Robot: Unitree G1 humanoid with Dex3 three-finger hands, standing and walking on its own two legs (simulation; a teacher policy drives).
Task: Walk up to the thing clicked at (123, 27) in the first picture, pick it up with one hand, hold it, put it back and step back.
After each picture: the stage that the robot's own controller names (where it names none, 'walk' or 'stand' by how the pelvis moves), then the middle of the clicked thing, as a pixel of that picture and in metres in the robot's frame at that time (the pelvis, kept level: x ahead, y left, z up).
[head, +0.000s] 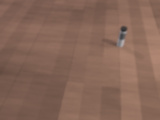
stand; (121, 37) +1.37 -0.38 -0.65
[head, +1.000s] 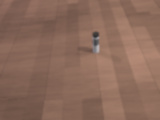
walk; (95, 42) +1.28 +0.01 -0.62
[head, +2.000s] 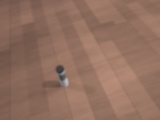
walk; (62, 76) +0.81 +0.30 -0.65
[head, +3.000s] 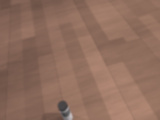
walk; (65, 111) +0.48 +0.24 -0.65
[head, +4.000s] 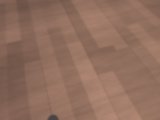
stand; out of the picture +0.40 +0.22 -0.65
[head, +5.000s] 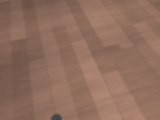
walk; out of the picture +0.39 +0.21 -0.66
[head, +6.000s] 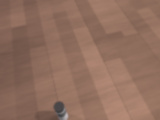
walk; (61, 111) +0.40 +0.20 -0.64
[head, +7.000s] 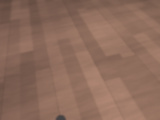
walk; out of the picture +0.46 +0.23 -0.66
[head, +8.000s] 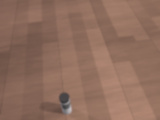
stand; (65, 104) +0.48 +0.18 -0.61
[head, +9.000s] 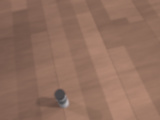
stand; (62, 99) +0.42 +0.19 -0.62
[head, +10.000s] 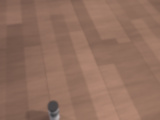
stand; (53, 112) +0.43 +0.18 -0.63
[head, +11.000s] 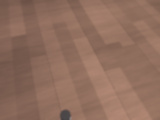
stand; out of the picture +0.40 +0.13 -0.64
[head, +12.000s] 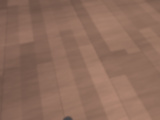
stand; out of the picture +0.40 +0.13 -0.66
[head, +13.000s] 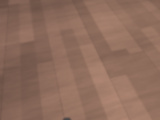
stand; out of the picture +0.38 +0.14 -0.66
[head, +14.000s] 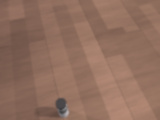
go down; (62, 108) +0.41 +0.15 -0.62
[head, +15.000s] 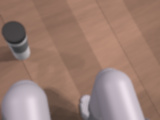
go down; (18, 44) +0.48 +0.19 -0.23
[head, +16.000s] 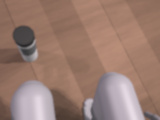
close in; (27, 46) +0.48 +0.18 -0.25
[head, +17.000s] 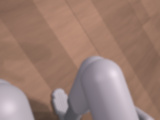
close in; out of the picture +0.47 +0.23 -0.17
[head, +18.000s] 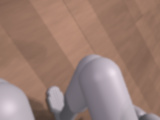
close; out of the picture +0.46 +0.24 -0.17
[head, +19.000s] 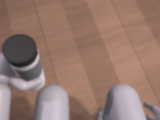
lift; (29, 68) +0.35 +0.20 -0.02
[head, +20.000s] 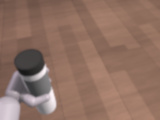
hold; (39, 86) +0.31 +0.16 +0.07
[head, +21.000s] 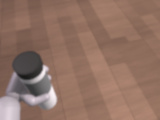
hold; (39, 85) +0.31 +0.16 +0.05
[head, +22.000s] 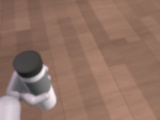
hold; (39, 84) +0.31 +0.17 +0.04
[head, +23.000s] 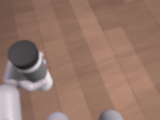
crouch; (35, 71) +0.37 +0.16 -0.01
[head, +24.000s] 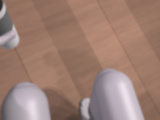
lower; out of the picture +0.49 +0.20 -0.06
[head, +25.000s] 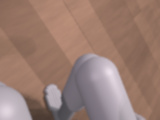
lower; out of the picture +0.46 +0.27 -0.18
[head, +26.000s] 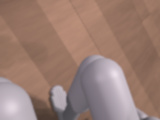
lower; out of the picture +0.44 +0.25 -0.17
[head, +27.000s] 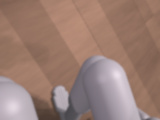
lower; out of the picture +0.44 +0.25 -0.17
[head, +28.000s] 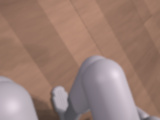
lower; out of the picture +0.44 +0.25 -0.16
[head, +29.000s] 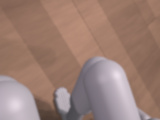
open; out of the picture +0.44 +0.24 -0.17
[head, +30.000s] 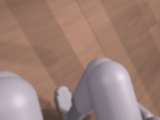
stand; out of the picture +0.43 +0.24 -0.17
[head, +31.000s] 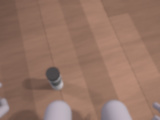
walk; (55, 79) +0.43 +0.17 -0.43
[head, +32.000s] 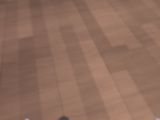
stand; out of the picture +0.38 +0.14 -0.60
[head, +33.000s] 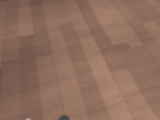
stand; out of the picture +0.38 +0.14 -0.60
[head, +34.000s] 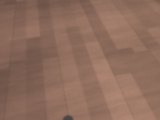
stand; out of the picture +0.39 +0.13 -0.63
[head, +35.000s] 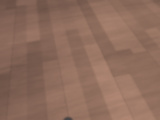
stand; out of the picture +0.40 +0.15 -0.66
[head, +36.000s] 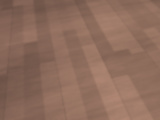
stand; out of the picture +0.37 +0.16 -0.66
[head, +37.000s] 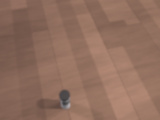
walk; (65, 100) +0.43 +0.11 -0.63
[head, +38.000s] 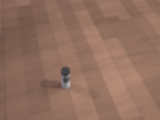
walk; (65, 78) +0.67 +0.14 -0.65
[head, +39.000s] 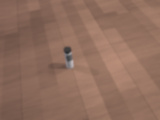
stand; (68, 58) +1.00 +0.24 -0.63
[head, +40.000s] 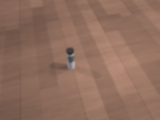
stand; (70, 59) +0.98 +0.15 -0.64
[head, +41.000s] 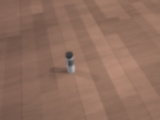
stand; (70, 62) +0.98 +0.17 -0.66
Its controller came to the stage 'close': yes
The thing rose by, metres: 0.69
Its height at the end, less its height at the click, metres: +0.00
